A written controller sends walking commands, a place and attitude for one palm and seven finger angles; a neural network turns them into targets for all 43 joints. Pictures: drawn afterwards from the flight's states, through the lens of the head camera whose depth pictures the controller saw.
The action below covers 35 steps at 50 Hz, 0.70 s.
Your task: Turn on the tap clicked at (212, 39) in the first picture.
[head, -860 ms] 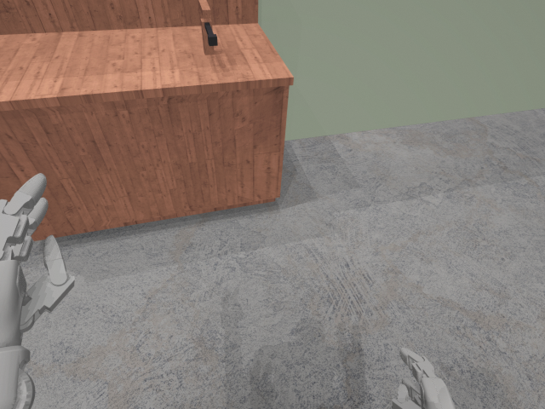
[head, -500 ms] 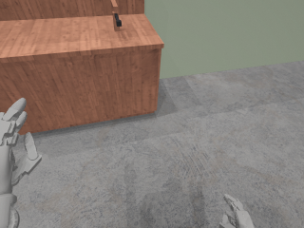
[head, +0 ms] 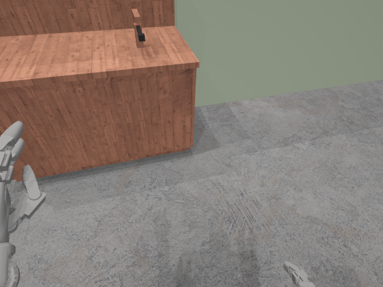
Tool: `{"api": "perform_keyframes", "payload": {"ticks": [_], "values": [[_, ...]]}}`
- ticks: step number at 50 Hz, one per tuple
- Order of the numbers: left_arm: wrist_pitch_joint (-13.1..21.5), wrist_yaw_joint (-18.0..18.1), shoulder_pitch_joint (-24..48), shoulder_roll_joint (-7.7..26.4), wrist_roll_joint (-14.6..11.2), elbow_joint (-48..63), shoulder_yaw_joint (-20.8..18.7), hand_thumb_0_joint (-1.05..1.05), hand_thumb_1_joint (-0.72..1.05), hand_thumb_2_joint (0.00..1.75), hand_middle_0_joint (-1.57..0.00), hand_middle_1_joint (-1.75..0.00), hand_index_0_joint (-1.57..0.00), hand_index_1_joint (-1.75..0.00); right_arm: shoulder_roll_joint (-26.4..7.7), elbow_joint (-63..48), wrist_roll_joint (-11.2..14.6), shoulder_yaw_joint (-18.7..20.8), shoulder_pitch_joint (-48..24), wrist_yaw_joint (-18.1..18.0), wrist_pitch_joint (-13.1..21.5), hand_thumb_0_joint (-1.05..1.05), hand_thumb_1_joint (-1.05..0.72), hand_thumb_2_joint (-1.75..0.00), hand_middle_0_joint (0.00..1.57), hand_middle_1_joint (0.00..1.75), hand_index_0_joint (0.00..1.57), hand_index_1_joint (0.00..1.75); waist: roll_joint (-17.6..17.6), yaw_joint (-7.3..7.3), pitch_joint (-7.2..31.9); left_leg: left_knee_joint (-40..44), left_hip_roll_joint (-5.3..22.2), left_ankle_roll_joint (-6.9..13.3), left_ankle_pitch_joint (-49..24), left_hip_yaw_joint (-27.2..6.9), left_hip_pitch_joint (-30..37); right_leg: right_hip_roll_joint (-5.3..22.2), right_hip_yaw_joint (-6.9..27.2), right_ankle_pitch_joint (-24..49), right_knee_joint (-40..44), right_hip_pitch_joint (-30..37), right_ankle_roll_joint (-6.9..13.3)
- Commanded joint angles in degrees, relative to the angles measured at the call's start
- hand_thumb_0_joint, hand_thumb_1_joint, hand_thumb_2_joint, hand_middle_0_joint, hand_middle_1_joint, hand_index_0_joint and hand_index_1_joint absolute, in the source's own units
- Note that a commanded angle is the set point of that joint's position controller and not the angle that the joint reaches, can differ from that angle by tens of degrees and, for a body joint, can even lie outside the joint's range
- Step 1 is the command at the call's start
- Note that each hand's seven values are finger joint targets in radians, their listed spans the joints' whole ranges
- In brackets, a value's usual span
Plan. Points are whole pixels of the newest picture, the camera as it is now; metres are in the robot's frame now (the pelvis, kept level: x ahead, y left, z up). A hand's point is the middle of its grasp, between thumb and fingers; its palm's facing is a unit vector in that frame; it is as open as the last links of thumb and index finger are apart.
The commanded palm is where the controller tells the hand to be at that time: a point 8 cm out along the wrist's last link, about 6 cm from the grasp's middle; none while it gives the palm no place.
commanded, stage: walk to a spot facing it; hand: left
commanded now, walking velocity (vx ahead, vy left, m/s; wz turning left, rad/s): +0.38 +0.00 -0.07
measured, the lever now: (141, 37) +1.14 +0.29 +0.07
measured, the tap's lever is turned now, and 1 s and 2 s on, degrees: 0 0 0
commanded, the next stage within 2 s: take the last steps up to it in 0.86 s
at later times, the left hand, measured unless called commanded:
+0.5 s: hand (90, 114) +0.38 +0.22 +0.20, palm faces +0.34 -0.84 -0.42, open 7.4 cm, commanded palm +0.33 +0.27 +0.19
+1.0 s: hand (126, 75) +0.52 +0.19 +0.21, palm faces +0.43 -0.78 -0.45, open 7.4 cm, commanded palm +0.47 +0.23 +0.19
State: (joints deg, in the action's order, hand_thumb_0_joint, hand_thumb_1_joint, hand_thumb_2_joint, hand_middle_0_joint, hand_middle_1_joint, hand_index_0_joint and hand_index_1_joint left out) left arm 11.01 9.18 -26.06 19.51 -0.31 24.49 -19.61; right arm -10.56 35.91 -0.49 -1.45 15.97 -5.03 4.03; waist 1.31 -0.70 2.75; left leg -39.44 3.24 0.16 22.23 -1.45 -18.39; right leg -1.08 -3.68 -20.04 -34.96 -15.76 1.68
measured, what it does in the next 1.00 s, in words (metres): walks ahead: left foot, then right foot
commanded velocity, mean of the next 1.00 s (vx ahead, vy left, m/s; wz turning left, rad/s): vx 0.32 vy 0.00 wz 0.08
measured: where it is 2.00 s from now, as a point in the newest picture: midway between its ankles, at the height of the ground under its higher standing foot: (215, 239)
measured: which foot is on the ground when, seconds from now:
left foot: down 0.00-0.00, up 0.02-0.22, down 0.24-0.62, up 0.64-1.00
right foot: down 0.00-0.24, up 0.26-0.60, down 0.62-1.00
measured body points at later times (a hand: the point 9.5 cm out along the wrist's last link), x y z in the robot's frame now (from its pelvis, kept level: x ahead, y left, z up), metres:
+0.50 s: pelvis +0.14 +0.01 +0.01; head +0.16 +0.01 +0.46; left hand +0.35 +0.27 +0.22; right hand +0.30 -0.20 -0.08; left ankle +0.10 +0.14 -0.72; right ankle +0.19 -0.12 -0.67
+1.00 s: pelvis +0.31 -0.05 +0.01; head +0.34 -0.05 +0.46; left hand +0.49 +0.23 +0.23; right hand +0.47 -0.32 -0.08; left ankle +0.42 +0.08 -0.70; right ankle +0.26 -0.12 -0.72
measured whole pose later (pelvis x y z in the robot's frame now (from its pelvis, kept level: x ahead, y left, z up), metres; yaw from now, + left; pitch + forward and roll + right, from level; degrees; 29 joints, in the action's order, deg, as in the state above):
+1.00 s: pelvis +0.31 -0.05 +0.01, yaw +1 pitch -1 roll +2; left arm 14.5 10.2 -29.5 23.8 -1.3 34.5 -24.5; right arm -13.8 33.4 0.2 2.8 13.4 -4.0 2.0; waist -3.2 -0.6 -3.8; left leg -39.0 5.1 -0.5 14.2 10.5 -26.7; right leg 5.7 -15.1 -23.4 -33.2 -8.4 2.1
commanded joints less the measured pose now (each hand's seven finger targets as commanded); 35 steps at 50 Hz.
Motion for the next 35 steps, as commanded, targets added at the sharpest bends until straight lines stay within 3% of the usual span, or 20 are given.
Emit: {"api": "perform_keyframes", "payload": {"ticks": [1,3,5,8,10,11,12,13,14,15,17,22,25,28,29,30,31,32,33,35], "values": [[4.4,0.8,7.9,10.9,-0.1,11.4,-4.9,0.0,0.9,0.9,-0.2,-0.3,-0.2,-0.3,-7.5,-8.6,0.5,3.4,-9.8,0.3,3.4,0.0,-0.9,-0.9,0.2,0.3,0.2,0.3,-13.8,1.36,-5.0,-23.4,-0.7,-0.3,6.8,2.7,-25.8,23.8,37.1,-12.1,23.9,12.5,13.4],[5.0,0.9,8.2,10.8,0.3,11.9,-5.1,0.0,0.9,0.9,-0.2,-0.3,-0.2,-0.3,-7.0,-7.8,0.1,2.7,-8.9,0.6,3.3,0.0,-0.9,-0.9,0.2,0.3,0.2,0.3,-6.3,0.75,-4.0,-23.4,2.3,-0.5,6.2,0.1,-23.8,22.5,30.1,-4.4,21.1,10.8,13.5],[5.9,0.9,7.3,12.0,0.5,13.4,-6.6,0.0,0.9,0.9,-0.2,-0.3,-0.2,-0.3,-6.0,-7.3,-0.1,2.0,-9.1,0.6,2.5,0.0,-0.9,-0.9,0.2,0.3,0.2,0.3,-6.9,0.58,-3.9,-14.1,4.1,-0.1,3.0,2.5,-15.9,18.7,18.0,6.5,18.0,6.3,10.8],[6.3,1.1,7.5,11.4,-0.2,16.4,-7.1,0.0,0.9,0.9,-0.2,-0.3,-0.2,-0.3,-4.9,-8.4,-0.4,1.8,-10.0,0.3,2.5,0.0,-0.9,-0.9,0.2,0.3,0.2,0.3,-7.6,0.94,-0.3,2.3,0.8,0.1,-3.7,9.5,-2.7,13.6,8.8,11.0,13.3,5.2,7.6],[6.1,1.4,6.2,10.5,-0.8,17.4,-7.0,0.0,0.9,0.9,-0.2,-0.3,-0.2,-0.3,-5.8,-8.7,-0.3,2.8,-8.0,-0.3,3.2,0.0,-0.9,-0.9,0.2,0.3,0.2,0.3,-1.1,0.01,3.7,11.8,-1.7,0.1,-11.3,13.0,10.3,9.0,4.8,14.5,2.7,3.3,4.5],[6.4,1.5,5.9,9.9,-1.2,19.5,-6.7,0.0,0.9,0.9,-0.2,-0.3,-0.2,-0.3,-7.2,-9.1,0.0,3.8,-6.6,-0.6,3.4,0.0,-0.9,-0.9,0.2,0.3,0.2,0.3,6.2,-1.1,7.1,14.6,2.3,2.1,-12.0,6.4,20.5,6.8,2.9,15.5,-9.3,-2.7,2.0],[6.7,1.4,2.9,8.2,-1.5,20.2,-5.5,0.0,0.9,0.9,-0.2,-0.3,-0.2,-0.3,-8.8,-9.6,0.0,4.6,-7.0,-0.6,3.3,0.0,-0.9,-0.9,0.2,0.3,0.2,0.3,19.5,-1.05,8.7,16.7,16.7,7.4,-15.9,-12.8,30.2,2.0,-1.2,-5.2,-22.7,-17.1,-1.6],[7.4,1.8,5.1,9.8,-1.1,22.0,-5.7,0.0,0.9,0.9,-0.2,-0.3,-0.2,-0.3,-7.5,-10.2,-0.1,3.6,-7.3,0.0,3.3,0.0,-0.9,-0.9,0.2,0.3,0.2,0.3,18.2,-0.91,7.5,20.8,23.3,12.9,-19.7,-23.9,28.3,0.6,1.7,-15.5,-33.1,-22.0,-1.5],[7.0,1.6,5.6,12.6,-0.8,19.1,-8.1,0.0,0.9,0.9,-0.2,-0.3,-0.2,-0.3,-6.8,-8.8,-0.4,3.2,-7.5,0.2,3.6,0.0,-0.9,-0.9,0.2,0.3,0.2,0.3,13.4,-1.43,4.5,22.2,24.5,14.2,-17.6,-24.4,25.2,3.3,4.0,-13.2,-38.1,-25.4,-1.4],[6.4,1.1,7.4,11.9,-0.8,19.6,-7.2,0.0,0.9,0.9,-0.2,-0.3,-0.2,-0.3,-7.0,-8.2,-0.6,3.4,-8.0,0.6,3.7,0.0,-0.9,-0.9,0.2,0.3,0.2,0.3,11.6,-1.7,2.1,22.4,24.4,14.5,-17.1,-22.5,21.5,5.8,4.7,-11.6,-39.4,-27.3,-1.9],[5.9,0.7,7.6,10.2,-0.7,21.3,-6.0,0.0,0.9,0.9,-0.2,-0.3,-0.2,-0.3,-7.1,-7.5,0.5,4.1,-7.7,1.0,4.3,0.0,-0.9,-0.9,0.2,0.3,0.2,0.3,9.8,-0.72,0.5,21.2,21.0,12.1,-17.0,-11.5,21.1,7.3,3.2,-7.7,-36.2,-29.0,-2.4],[4.2,0.2,1.0,8.9,-0.2,16.3,-6.9,0.0,0.9,0.9,-0.2,-0.3,-0.2,-0.3,-6.8,-8.4,0.3,3.7,-7.4,1.3,4.3,0.0,-0.9,-0.9,0.2,0.3,0.2,0.3,12.4,0.2,-1.7,24.9,15.4,7.2,-14.1,5.9,10.0,6.8,-4.4,2.9,-18.6,-16.3,-3.0],[4.0,-0.1,1.3,9.4,-0.6,13.1,-7.7,0.0,0.9,0.9,-0.2,-0.3,-0.2,-0.3,-6.3,-8.9,-0.1,3.5,-7.8,0.7,4.0,0.0,-0.9,-0.9,0.2,0.3,0.2,0.3,11.5,-0.16,-3.1,23.8,16.3,6.6,-17.2,7.9,8.6,5.2,-7.3,3.9,-8.6,-10.4,-2.9],[3.6,-0.2,3.5,11.3,-0.7,12.5,-9.0,0.0,0.9,0.9,-0.2,-0.3,-0.2,-0.3,-6.2,-8.9,0.2,3.7,-8.3,0.2,3.2,0.0,-0.9,-0.9,0.2,0.3,0.2,0.3,7.3,1.09,1.7,8.8,14.0,5.3,-21.4,11.8,7.7,1.4,-11.3,7.1,1.7,3.7,-2.3],[3.1,-0.3,3.6,10.9,-0.5,12.7,-8.4,0.0,0.9,0.9,-0.2,-0.3,-0.2,-0.3,-5.7,-8.7,0.7,3.7,-8.0,0.3,3.0,0.0,-0.9,-0.9,0.2,0.3,0.2,0.3,2.7,1.84,4.5,-1.9,11.0,4.2,-21.2,13.3,5.2,1.1,-10.0,7.9,4.8,11.0,-1.5],[2.7,-0.1,5.1,12.5,0.2,13.5,-8.6,0.0,0.9,0.9,-0.2,-0.3,-0.2,-0.3,-4.6,-8.7,1.1,3.8,-7.8,0.7,2.7,0.0,-0.9,-0.9,0.2,0.3,0.2,0.3,-8.7,1.83,7.4,-18.8,6.7,2.7,-13.7,15.1,-3.3,10.3,3.5,8.5,7.8,18.2,2.5],[2.7,0.3,5.2,15.5,0.0,14.8,-11.4,0.0,0.9,0.9,-0.2,-0.3,-0.2,-0.3,-3.6,-10.2,1.0,3.5,-10.0,0.8,2.8,0.0,-0.9,-0.9,0.2,0.3,0.2,0.3,-22.0,2.34,9.0,-35.4,-1.4,0.6,10.0,11.1,-19.6,23.0,30.2,21.2,13.0,25.0,9.5],[3.0,0.3,3.4,14.2,-0.6,14.3,-11.3,0.0,0.9,0.9,-0.2,-0.3,-0.2,-0.3,-4.7,-9.9,0.6,3.2,-10.7,1.2,2.7,0.0,-0.9,-0.9,0.2,0.3,0.2,0.3,-15.6,2.17,8.1,-41.6,0.3,0.5,10.7,2.0,-22.1,26.9,33.7,21.0,15.4,22.7,10.6],[4.0,-0.1,5.1,14.3,-1.1,16.4,-10.9,0.0,0.9,0.9,-0.2,-0.3,-0.2,-0.3,-5.4,-8.7,0.5,3.8,-10.2,1.7,3.0,0.0,-0.9,-0.9,0.2,0.3,0.2,0.3,-10.0,1.38,7.1,-43.5,2.2,0.0,7.5,0.0,-21.3,26.6,32.6,13.1,16.6,18.9,9.9],[5.2,0.1,1.1,15.2,-0.7,18.8,-12.1,0.0,0.9,0.9,-0.2,-0.3,-0.2,-0.3,-5.9,-7.0,0.5,3.6,-10.7,2.5,2.0,0.0,-0.9,-0.9,0.2,0.3,0.2,0.3,-5.2,1.05,4.8,-44.8,4.3,-1.4,1.2,-0.4,-23.8,25.4,22.3,13.3,15.4,16.1,9.6]]}}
